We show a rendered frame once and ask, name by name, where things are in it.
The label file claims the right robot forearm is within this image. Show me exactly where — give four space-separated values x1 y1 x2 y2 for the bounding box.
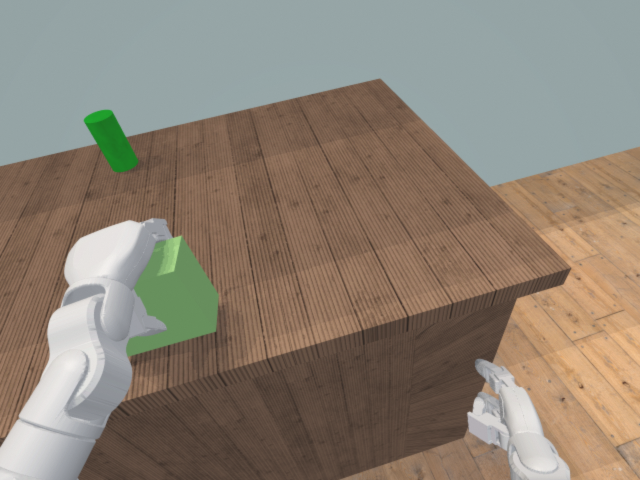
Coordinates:
507 432 570 480

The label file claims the robot left hand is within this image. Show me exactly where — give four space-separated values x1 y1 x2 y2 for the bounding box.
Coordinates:
64 218 173 339

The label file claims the table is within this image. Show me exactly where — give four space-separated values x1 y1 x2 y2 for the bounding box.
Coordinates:
0 79 571 480

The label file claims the robot right hand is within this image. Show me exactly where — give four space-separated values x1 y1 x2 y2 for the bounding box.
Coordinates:
467 359 544 451

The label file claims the left robot forearm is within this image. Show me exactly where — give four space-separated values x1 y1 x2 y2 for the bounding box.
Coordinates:
0 277 135 480

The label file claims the sponge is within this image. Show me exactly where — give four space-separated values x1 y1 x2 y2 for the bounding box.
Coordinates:
126 236 219 357

